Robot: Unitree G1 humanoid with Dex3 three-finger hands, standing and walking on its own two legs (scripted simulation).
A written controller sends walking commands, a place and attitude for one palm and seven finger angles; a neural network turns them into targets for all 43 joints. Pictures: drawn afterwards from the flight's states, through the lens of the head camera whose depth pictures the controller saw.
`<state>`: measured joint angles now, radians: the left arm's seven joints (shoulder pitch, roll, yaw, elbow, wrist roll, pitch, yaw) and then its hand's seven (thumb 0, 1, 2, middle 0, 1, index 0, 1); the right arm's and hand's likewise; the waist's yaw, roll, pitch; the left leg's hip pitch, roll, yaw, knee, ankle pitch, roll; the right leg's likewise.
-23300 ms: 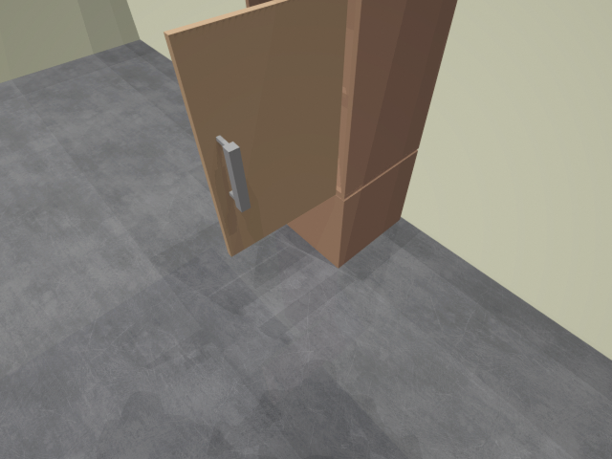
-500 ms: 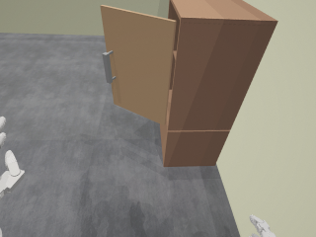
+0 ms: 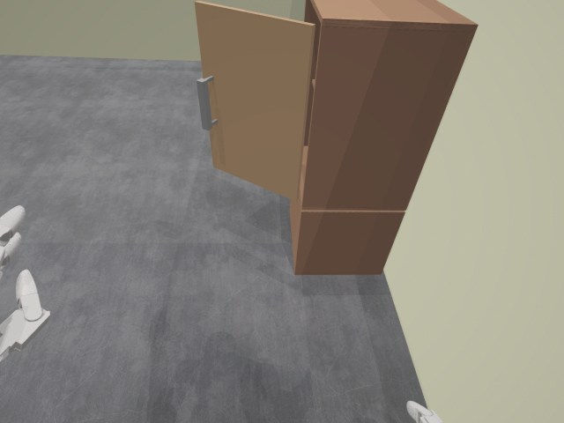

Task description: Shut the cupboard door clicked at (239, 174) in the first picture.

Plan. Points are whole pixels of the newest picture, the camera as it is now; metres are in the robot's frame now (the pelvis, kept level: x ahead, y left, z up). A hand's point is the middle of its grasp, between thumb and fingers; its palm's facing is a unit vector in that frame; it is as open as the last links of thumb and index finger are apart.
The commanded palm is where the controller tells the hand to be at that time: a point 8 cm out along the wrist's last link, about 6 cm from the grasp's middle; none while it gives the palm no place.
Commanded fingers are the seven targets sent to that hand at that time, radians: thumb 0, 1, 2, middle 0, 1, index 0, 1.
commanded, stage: stop stepping back and stand still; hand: left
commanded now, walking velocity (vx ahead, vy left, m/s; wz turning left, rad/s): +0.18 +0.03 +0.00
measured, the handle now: (209, 103) +1.12 +0.25 -0.05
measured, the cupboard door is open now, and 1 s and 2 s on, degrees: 57 57 57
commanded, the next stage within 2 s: let the arm hang, fingers relaxed in 0.34 s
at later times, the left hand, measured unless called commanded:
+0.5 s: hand (77, 311) +0.22 +0.25 +0.12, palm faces +0.33 -0.80 -0.49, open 7.4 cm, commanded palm none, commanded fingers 0.00 0.90 0.90 -0.20 -0.30 -0.20 -0.30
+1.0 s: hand out of the picture -0.01 +0.21 -0.17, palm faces +0.04 -0.98 -0.22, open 7.2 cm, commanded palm none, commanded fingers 0.00 0.90 0.90 -0.20 -0.30 -0.20 -0.30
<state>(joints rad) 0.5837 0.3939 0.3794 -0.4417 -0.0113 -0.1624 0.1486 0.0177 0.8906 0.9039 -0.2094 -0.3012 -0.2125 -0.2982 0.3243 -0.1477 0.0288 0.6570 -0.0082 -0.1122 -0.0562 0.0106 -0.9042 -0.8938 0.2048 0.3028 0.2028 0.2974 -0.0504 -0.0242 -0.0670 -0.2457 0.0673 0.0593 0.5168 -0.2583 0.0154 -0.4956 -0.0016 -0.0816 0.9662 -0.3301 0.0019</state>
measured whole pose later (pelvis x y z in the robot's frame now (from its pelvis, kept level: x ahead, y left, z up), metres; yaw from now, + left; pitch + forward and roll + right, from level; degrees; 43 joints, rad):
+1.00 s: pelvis +0.02 +0.02 +0.01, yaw +2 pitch -1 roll -1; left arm 0.35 0.21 0.00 1.05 0.01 0.02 0.02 0.00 0.94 0.90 -0.20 -0.30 -0.21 -0.30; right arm 0.26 -0.21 0.01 1.03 -0.02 0.03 -0.02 0.00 -0.93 -0.89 0.20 0.30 0.20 0.30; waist 0.00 0.00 0.03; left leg -0.23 0.01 0.10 0.43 -0.19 0.04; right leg -0.15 -0.02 -0.08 0.40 -0.23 0.01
